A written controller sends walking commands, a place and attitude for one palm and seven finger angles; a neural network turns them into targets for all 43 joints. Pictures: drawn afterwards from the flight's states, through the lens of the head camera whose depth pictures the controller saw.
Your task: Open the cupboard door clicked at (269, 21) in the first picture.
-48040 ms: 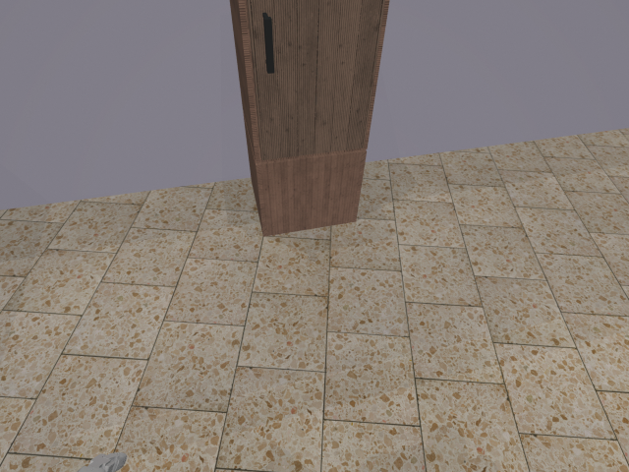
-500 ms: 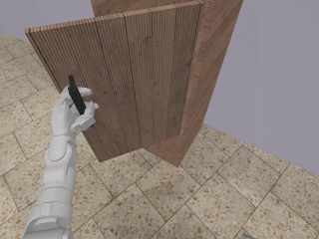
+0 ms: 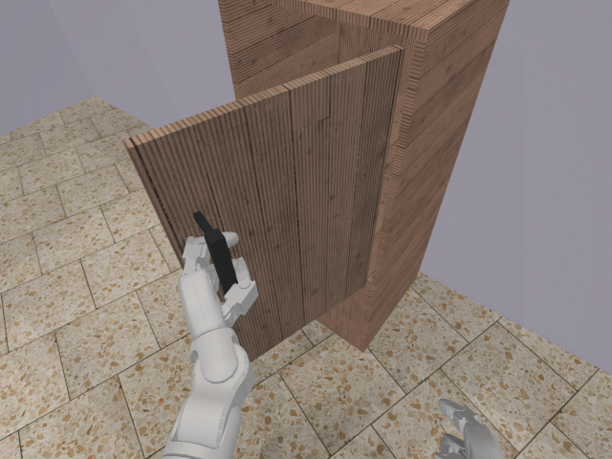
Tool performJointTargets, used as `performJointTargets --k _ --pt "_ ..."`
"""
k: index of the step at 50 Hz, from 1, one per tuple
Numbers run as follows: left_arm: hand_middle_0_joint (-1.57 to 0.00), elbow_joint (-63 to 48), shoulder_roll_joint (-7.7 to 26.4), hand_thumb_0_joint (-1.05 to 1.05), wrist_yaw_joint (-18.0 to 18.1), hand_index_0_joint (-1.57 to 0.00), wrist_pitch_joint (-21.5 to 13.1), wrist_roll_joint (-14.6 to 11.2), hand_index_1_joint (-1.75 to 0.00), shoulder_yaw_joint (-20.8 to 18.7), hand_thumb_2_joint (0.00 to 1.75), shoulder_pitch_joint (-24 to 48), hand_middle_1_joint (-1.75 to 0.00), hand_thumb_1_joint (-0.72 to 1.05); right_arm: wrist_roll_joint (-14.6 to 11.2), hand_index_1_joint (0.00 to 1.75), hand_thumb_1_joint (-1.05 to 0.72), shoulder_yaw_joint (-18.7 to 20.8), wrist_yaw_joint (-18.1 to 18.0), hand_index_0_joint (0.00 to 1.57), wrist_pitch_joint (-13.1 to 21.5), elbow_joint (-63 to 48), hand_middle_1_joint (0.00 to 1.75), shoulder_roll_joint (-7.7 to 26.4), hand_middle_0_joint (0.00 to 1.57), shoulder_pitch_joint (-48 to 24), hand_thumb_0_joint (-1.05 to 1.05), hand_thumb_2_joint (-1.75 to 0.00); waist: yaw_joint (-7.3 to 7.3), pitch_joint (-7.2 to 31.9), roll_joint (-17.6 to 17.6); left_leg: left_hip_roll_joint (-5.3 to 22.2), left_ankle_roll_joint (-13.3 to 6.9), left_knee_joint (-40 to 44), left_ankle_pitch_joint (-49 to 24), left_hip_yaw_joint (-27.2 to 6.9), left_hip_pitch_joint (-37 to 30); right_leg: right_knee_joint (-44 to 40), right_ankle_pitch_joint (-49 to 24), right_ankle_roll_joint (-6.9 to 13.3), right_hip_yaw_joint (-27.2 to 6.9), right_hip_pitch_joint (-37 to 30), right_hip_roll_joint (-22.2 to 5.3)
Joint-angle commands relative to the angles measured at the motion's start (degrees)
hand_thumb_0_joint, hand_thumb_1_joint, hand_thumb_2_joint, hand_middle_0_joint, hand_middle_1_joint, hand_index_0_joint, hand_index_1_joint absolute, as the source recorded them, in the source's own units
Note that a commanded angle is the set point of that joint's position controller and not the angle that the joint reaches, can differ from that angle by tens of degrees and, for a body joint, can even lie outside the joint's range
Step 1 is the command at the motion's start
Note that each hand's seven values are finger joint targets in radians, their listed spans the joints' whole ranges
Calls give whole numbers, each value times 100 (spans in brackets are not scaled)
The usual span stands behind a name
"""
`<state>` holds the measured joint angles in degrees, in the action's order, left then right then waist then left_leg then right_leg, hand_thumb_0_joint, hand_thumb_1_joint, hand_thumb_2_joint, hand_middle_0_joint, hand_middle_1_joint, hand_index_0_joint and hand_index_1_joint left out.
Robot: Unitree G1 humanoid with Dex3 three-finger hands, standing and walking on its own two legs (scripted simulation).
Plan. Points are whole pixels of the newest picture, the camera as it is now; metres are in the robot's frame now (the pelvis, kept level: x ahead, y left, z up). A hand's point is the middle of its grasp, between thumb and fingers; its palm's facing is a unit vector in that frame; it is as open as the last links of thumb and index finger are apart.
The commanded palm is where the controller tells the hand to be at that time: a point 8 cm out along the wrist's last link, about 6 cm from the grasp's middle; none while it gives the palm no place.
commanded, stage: pull the door open along its arc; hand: left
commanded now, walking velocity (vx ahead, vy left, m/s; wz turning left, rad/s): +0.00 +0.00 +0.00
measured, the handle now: (218, 260) +0.36 +0.14 +0.08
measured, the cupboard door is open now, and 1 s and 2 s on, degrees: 74 79 80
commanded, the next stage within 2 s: open thumb and fingers to let go in 0.06 s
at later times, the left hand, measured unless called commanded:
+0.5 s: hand (255, 302) +0.29 +0.08 +0.09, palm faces +0.43 -0.90 -0.03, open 8.9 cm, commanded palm +0.24 +0.11 +0.08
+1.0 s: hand (262, 303) +0.29 +0.07 +0.09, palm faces +0.37 -0.93 -0.04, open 15.5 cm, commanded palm +0.24 +0.11 +0.08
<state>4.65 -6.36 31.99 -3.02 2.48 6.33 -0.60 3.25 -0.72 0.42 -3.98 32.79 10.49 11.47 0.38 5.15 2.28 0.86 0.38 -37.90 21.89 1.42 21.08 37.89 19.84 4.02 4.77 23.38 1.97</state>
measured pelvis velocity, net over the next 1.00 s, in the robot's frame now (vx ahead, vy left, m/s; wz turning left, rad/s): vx -0.03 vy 0.01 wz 0.02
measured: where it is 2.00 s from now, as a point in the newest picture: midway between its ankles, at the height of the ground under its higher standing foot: outside the picture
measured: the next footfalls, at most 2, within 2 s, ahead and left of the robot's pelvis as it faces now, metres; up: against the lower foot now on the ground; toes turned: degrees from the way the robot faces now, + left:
none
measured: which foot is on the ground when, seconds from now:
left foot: down 0.00-1.00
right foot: down 0.00-1.00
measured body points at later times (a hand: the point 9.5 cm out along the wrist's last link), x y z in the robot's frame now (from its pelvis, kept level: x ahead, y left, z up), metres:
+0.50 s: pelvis -0.01 -0.01 +0.00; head -0.01 -0.04 +0.45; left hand +0.26 +0.12 +0.09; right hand +0.18 -0.21 -0.10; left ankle -0.03 +0.12 -0.72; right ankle +0.00 -0.07 -0.72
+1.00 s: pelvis -0.03 +0.01 +0.00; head -0.03 -0.01 +0.45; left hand +0.26 +0.12 +0.09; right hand +0.14 -0.20 -0.11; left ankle -0.03 +0.12 -0.72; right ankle +0.00 -0.07 -0.72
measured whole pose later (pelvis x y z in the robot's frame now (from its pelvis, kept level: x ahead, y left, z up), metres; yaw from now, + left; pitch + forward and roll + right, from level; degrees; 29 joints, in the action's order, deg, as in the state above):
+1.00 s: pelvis -0.03 +0.01 +0.00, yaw +1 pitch +3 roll +0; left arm 10.0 -6.8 35.9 -3.1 5.0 13.4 4.6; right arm 3.3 -0.7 -0.2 -2.4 35.9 9.8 10.2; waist -0.5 3.7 2.2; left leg -0.2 -0.2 -40.7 20.4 0.6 23.1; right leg 40.3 18.5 3.8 5.7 24.8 0.7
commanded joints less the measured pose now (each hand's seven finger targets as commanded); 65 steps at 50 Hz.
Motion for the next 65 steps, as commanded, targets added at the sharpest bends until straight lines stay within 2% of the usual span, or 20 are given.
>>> performJointTargets --k 1,5,8,10,14,18,25,28,30,34,40,48,54,55,56,57,58,60,63,65 --pt "-40 -1794 -216 0 192 -40 -309 301 -135 452 90 528 -135 90 14 30 -90 211 -82 20 244 -897 30 480 20 -601 0 -90 -63 1223 -749 -98 -99 165 -1769 -110 -116 -507 -2770 -333 -534 -1310 -445" --pt "-40 -1920 -507 0 187 -40 -245 334 -135 835 90 145 -135 90 5 30 -90 177 -71 20 306 -901 30 424 20 -729 0 -90 -69 954 -700 -134 -105 96 -1572 -158 -154 -637 -2495 -339 -582 -1152 -489" --pt "-40 -1688 -144 0 311 -40 -226 305 -135 530 90 1133 -135 90 -3 30 -90 138 -157 20 313 -732 30 450 20 -814 0 -90 61 668 -746 -187 -121 40 -1289 -203 -58 -804 -1931 -354 -673 -860 -531" --pt "-39 -1446 -169 0 368 -39 -222 293 -134 445 84 1162 -134 76 29 30 -90 133 -191 20 335 -702 30 406 20 -870 0 -90 -27 696 -747 -215 -124 9 -1162 -216 -19 -875 -1632 -368 -756 -835 -577" --pt "-37 -1441 -190 0 305 -37 -251 294 -130 425 72 985 -130 48 29 30 -90 158 -207 20 318 -684 30 387 20 -789 0 -90 -118 1274 -705 -228 -108 49 -1450 -207 -69 -622 -2419 -379 -719 -1206 -587" --pt "-35 -1514 -278 0 149 -35 -320 254 -127 534 60 836 -127 20 10 30 -90 170 -190 20 323 -726 30 408 20 -709 0 -90 -96 1315 -872 -204 -108 83 -1605 -218 -80 -493 -2881 -411 -617 -1295 -564" --pt "-32 -1316 -381 0 78 -32 -393 304 -122 748 39 1354 -122 -29 -14 30 -90 133 -201 20 383 -706 30 427 20 -827 0 -90 48 719 -824 -197 -145 62 -1138 -262 -70 -735 -1593 -366 -619 -693 -551" --pt "-30 -1289 -321 0 112 -30 -406 277 -120 654 30 1276 -120 -50 -14 30 -90 151 -199 20 408 -729 30 425 20 -872 0 -90 -59 865 -780 -201 -138 75 -1106 -251 -83 -763 -1387 -328 -618 -752 -522" --pt "-30 -1286 -417 0 138 -30 -420 289 -120 720 30 1424 -120 -50 -11 30 -90 147 -189 20 421 -724 30 411 20 -862 0 -90 -59 968 -655 -197 -133 97 -1149 -250 -113 -668 -1344 -296 -548 -725 -494" --pt "-27 -1108 -543 0 248 -27 -373 354 -100 828 30 1565 -100 -50 -22 30 -90 139 -145 20 435 -714 30 413 20 -875 0 -90 -35 849 -569 -177 -128 114 -1095 -258 -84 -613 -1095 -251 -439 -553 -444" --pt "-22 -841 -342 0 358 -22 -382 271 -70 575 30 2133 -70 -50 -23 30 -90 116 -198 20 442 -625 30 411 20 -986 0 -90 -28 698 -738 -200 -140 124 -720 -268 29 -880 -261 -257 -586 -415 -467" --pt "-15 -717 -666 0 453 -15 -324 416 -30 792 30 1866 -30 -50 -9 30 -90 157 -91 20 434 -657 30 405 20 -911 0 -90 -147 1036 -465 -128 -91 191 -1113 -263 -50 -493 -792 -143 -290 -516 -323" --pt "-15 -715 -469 0 542 -15 -263 241 -30 537 30 2101 -30 -50 -20 30 -90 129 -127 20 410 -640 30 399 20 -1046 0 -90 -165 897 -716 -162 -112 213 -824 -217 -6 -766 -291 -192 -406 -514 -362" --pt "-15 -582 -71 0 -703 -15 -502 739 -30 1735 30 2000 -30 -50 -23 30 -90 65 -126 20 346 -407 30 591 20 -586 0 -90 307 378 -1093 -173 -201 266 -968 -246 -84 -581 -1037 -191 -542 -352 -336" --pt "-15 -947 397 0 -1368 -15 -791 501 -30 1222 30 2268 -30 -50 -89 30 -90 99 -182 20 391 -668 30 592 20 -520 0 -90 147 839 -847 -196 -239 241 -1084 -205 -45 -421 -1383 -187 -510 -564 -350" --pt "-15 -1077 707 0 -1764 -15 -987 421 -30 1069 30 2373 -30 -50 -103 30 -90 95 -252 20 407 -707 30 598 20 -479 0 -90 64 1169 -776 -216 -261 227 -1216 -201 -94 -313 -1661 -185 -566 -838 -366" --pt "-15 -1191 806 0 -2109 -15 -1088 332 -30 1035 30 2287 -30 -50 -126 30 -90 83 -293 20 431 -765 30 600 20 -497 0 -90 8 1264 -397 -220 -257 212 -1258 -162 -163 -299 -1773 -180 -608 -903 -389" --pt "-15 -1065 712 0 -2834 -15 -1190 -2 -30 1145 30 2381 -30 -50 -224 30 -90 3 -332 20 566 -828 30 573 20 -454 0 -90 106 1063 -223 -218 -239 231 -1087 -189 -240 -351 -1537 -172 -552 -721 -368" --pt "-15 -844 401 0 -3200 -15 -1032 -869 -30 857 30 2068 -30 -50 -397 30 -90 -70 -371 20 798 -984 30 559 20 -667 0 -90 -5 676 -462 -198 -173 373 -525 -267 -114 -672 -580 -188 -478 -606 -287" --pt "-15 -675 544 0 -3111 -15 -904 -1199 -30 436 30 1892 -30 -50 -439 30 -90 -79 -380 20 928 -959 30 623 20 -703 0 -90 -72 409 -902 -198 -145 447 -200 -298 70 -901 104 -250 -522 -510 -310"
